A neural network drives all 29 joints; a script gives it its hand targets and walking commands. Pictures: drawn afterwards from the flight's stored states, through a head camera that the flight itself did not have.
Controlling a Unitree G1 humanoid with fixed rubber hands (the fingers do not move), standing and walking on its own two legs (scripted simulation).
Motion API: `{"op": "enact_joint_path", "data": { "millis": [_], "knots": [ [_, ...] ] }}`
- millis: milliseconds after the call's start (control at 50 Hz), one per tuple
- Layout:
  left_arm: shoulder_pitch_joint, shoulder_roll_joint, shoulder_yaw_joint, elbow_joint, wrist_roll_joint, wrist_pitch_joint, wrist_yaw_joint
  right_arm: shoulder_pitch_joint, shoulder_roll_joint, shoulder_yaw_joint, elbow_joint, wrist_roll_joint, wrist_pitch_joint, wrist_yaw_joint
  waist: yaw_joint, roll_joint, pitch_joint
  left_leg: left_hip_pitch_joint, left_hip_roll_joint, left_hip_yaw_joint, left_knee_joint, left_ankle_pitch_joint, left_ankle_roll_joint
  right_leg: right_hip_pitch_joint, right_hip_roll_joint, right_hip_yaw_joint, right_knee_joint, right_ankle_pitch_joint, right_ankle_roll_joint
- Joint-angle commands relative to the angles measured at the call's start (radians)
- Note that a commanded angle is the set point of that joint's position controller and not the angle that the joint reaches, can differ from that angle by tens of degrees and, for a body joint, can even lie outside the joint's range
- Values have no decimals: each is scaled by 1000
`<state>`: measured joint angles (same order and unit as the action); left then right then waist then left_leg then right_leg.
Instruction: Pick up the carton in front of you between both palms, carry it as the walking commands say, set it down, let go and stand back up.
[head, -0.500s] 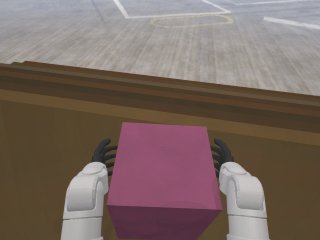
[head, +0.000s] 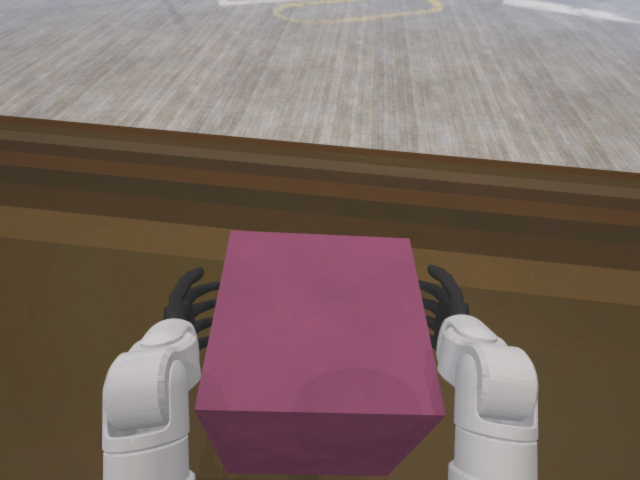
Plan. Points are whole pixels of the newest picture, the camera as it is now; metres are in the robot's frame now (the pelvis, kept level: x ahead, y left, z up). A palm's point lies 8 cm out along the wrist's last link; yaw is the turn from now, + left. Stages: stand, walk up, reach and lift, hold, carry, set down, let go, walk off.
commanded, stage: carry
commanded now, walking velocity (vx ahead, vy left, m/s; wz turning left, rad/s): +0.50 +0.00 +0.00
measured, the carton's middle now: (314, 361) +0.27 +0.00 +0.02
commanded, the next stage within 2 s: none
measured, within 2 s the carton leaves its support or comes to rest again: neither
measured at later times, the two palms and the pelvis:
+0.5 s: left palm (213, 162) +0.60 +0.15 +0.09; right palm (388, 158) +0.61 -0.15 +0.09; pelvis +0.34 +0.00 -0.01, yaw +0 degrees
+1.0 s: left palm (237, 52) +1.01 +0.15 +0.11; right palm (363, 55) +1.01 -0.15 +0.11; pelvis +0.68 +0.00 -0.02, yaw +2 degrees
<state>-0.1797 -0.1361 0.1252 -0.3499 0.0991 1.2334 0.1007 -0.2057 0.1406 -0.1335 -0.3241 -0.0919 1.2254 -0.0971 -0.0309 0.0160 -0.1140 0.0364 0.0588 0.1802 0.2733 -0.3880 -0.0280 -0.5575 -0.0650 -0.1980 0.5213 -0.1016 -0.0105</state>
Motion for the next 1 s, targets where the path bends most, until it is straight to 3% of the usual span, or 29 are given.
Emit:
{"op": "enact_joint_path", "data": {
  "millis": [0, 20, 40, 60, 80, 120, 160, 200, 300, 400, 440, 480, 500, 520, 540, 560, 600, 620, 660, 720, 780, 840, 900, 940, 960, 980],
  "knots": [
    [-426, -890, -697, -7, -360, -9, -246, -416, 880, 729, -38, 396, 6, 271, 36, 110, -177, -100, 127, 51, 239, 702, 69, 407, 99, -112, -74, -12, -18],
    [-407, -894, -696, -3, -359, -14, -250, -407, 869, 730, -40, 390, 3, 271, 56, 60, -248, -235, 102, 54, 430, 557, 44, 617, 19, -16, -65, -80, -22],
    [-403, -876, -689, 3, -345, -23, -256, -416, 879, 742, -61, 390, 5, 271, 64, -192, -341, -492, 12, 28, 764, 277, -10, 813, -292, 483, -193, -334, -140],
    [-395, -899, -698, 21, -350, -32, -259, -440, 867, 749, -73, 388, 1, 273, 58, -306, -329, -693, -68, -77, 944, -69, -1, 857, -387, 741, -323, -259, -224],
    [-419, -924, -711, -7, -369, -40, -262, -449, 892, 757, -57, 392, -10, 274, 53, -230, -311, -741, 2, -157, 1037, -63, 32, 823, -377, 641, -297, -130, -215],
    [-458, -973, -739, -38, -389, -62, -266, -453, 941, 768, -63, 397, -37, 275, 48, -69, -285, -730, 76, -181, 983, 42, 58, 706, -319, 455, -270, 66, -162],
    [-465, -992, -758, -61, -407, -80, -272, -421, 970, 778, -61, 391, -62, 269, 44, -84, -289, -666, 82, -157, 868, 117, 49, 645, -270, 310, -295, 111, -112],
    [-431, -985, -769, -64, -416, -91, -282, -359, 980, 780, -45, 367, -83, 259, 46, -120, -282, -663, 65, -119, 772, 145, 37, 647, -244, 233, -311, 135, -111],
    [-368, -927, -771, -70, -415, -99, -300, -299, 956, 785, -57, 337, -102, 241, 47, -149, -178, -707, 39, -33, 482, 262, 20, 670, -194, 110, -331, 213, -111],
    [-346, -851, -741, -117, -395, -71, -283, -321, 880, 781, -135, 367, -63, 241, 51, -175, -80, -606, -2, 39, 265, 362, 50, 657, -177, 42, -323, 299, -94],
    [-337, -823, -730, -122, -384, -50, -274, -318, 849, 768, -140, 376, -39, 245, 48, -178, -84, -512, -17, 60, 228, 354, 69, 669, -178, 12, -240, 413, -74],
    [-351, -793, -725, -130, -380, -28, -268, -301, 821, 745, -119, 374, -20, 250, 23, -120, -171, -206, -91, 130, 178, 276, 71, 572, -118, -71, 37, 483, -33],
    [-368, -773, -721, -129, -379, -18, -265, -304, 804, 734, -114, 373, -10, 252, -1, -39, -228, 8, 40, -42, 159, 182, 82, 392, -96, -46, 238, 237, -5],
    [-398, -776, -736, -155, -389, -2, -261, -311, 785, 714, -78, 363, -10, 256, -8, 227, -330, 249, 337, -548, 54, -6, 240, 83, 20, -1, 580, -39, 49],
    [-414, -771, -733, -147, -388, 1, -262, -300, 814, 720, -67, 375, -9, 258, 2, 276, -296, 245, 381, -718, -77, 122, 277, -84, 76, 108, 740, -363, 35],
    [-430, -808, -739, -131, -390, -2, -263, -337, 838, 726, -97, 387, -10, 260, 6, 203, -282, 211, 367, -592, -44, 252, 263, -118, 11, 177, 821, -350, 10],
    [-458, -867, -745, -121, -395, -16, -264, -393, 894, 745, -112, 402, -17, 262, 12, 38, -262, 90, 310, -388, 1, 430, 205, -102, -59, 204, 762, -254, -17],
    [-470, -883, -750, -114, -399, -23, -262, -422, 905, 753, -115, 412, -21, 264, 19, 33, -258, 32, 280, -316, -14, 404, 173, -71, -73, 201, 695, -211, -18],
    [-478, -893, -758, -88, -393, -35, -253, -450, 900, 761, -113, 424, -27, 267, 21, 70, -260, 6, 234, -222, -7, 398, 159, -62, -47, 156, 639, -175, -15],
    [-524, -855, -764, -61, -381, -47, -234, -483, 846, 761, -81, 428, -33, 270, 16, 112, -217, 14, 221, -155, -31, 398, 177, -135, -47, 113, 510, -117, 4],
    [-649, -789, -762, -21, -385, -47, -219, -582, 765, 746, -28, 420, -40, 260, -16, 114, -162, 14, 190, -111, -29, 432, 195, -169, -35, 77, 355, -46, 3],
    [-755, -734, -721, 73, -390, -43, -204, -693, 710, 712, 66, 419, -38, 240, -28, 120, -118, -14, 170, -74, -1, 478, 198, -119, -1, 36, 195, 34, -21],
    [-867, -723, -664, 169, -403, -37, -198, -817, 707, 671, 164, 425, -36, 225, -17, 140, -105, -6, 175, -62, 46, 532, 170, -44, 21, 31, 109, 59, -61],
    [-919, -731, -615, 237, -406, -35, -198, -893, 733, 653, 226, 436, -33, 217, 9, 125, -127, 9, 169, -41, 153, 710, 136, 56, 57, 16, 47, 29, -79],
    [-931, -741, -591, 280, -407, -36, -200, -936, 750, 644, 256, 439, -32, 213, 55, 103, -179, 4, 144, 2, 303, 779, 104, 203, 95, -27, -5, 16, -77],
    [-936, -751, -566, 323, -408, -39, -203, -965, 766, 632, 289, 441, -32, 208, 94, 21, -272, -85, 94, 20, 536, 678, 80, 420, 85, 3, -8, -38, -73]
  ]
}}
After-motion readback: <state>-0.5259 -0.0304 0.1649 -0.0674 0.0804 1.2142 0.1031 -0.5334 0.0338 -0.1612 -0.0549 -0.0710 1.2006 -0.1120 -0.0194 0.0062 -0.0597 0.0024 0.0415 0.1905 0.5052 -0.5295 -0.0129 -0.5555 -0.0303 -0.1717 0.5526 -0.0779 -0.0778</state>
